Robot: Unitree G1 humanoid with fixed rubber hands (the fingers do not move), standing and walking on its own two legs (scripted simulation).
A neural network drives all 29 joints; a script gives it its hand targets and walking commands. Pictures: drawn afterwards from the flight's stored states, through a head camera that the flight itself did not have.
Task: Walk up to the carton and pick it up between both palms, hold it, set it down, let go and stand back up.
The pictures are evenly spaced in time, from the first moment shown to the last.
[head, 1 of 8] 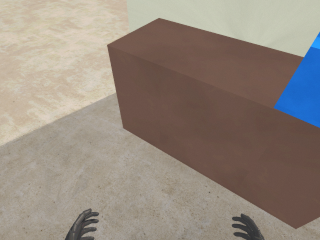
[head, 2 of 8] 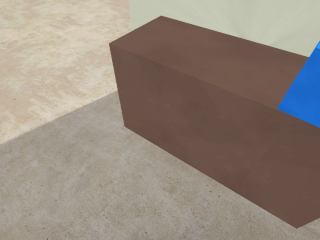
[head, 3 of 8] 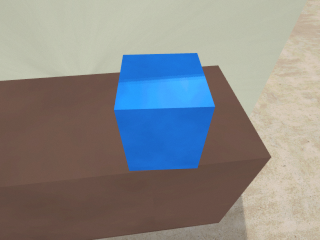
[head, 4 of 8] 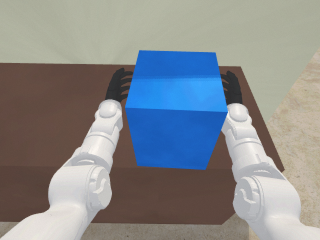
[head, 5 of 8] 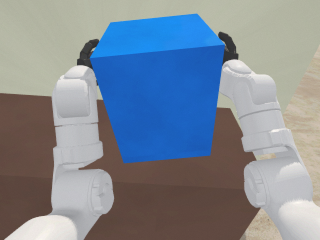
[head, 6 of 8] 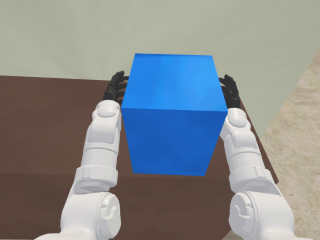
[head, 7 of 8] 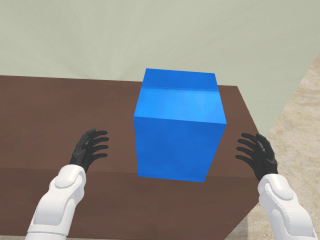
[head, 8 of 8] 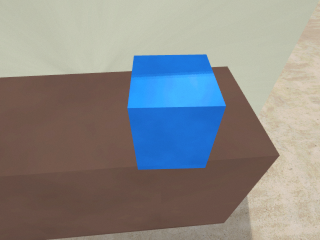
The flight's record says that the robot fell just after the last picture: no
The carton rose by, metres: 0.22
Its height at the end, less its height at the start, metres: +0.00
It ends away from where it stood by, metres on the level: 0.02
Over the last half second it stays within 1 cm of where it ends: yes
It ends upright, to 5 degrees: yes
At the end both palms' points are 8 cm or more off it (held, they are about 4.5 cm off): yes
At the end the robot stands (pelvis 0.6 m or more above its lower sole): yes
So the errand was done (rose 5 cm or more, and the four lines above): yes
